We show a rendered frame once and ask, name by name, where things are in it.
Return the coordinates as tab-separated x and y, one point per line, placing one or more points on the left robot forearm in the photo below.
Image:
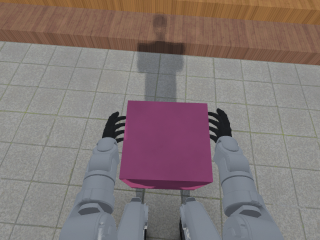
97	192

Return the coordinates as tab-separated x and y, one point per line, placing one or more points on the robot left upper arm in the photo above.
94	226

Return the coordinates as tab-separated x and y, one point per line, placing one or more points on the robot right upper arm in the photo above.
244	227

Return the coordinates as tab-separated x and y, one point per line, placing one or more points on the robot right hand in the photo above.
223	125

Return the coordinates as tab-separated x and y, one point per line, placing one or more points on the left robot thigh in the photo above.
133	222

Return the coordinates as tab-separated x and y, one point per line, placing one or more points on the robot left hand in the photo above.
111	126

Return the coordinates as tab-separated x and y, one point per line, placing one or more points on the right robot forearm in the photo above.
240	195

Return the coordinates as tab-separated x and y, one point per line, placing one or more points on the right robot shin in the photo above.
187	234

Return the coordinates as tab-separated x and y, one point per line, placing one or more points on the carton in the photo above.
166	145

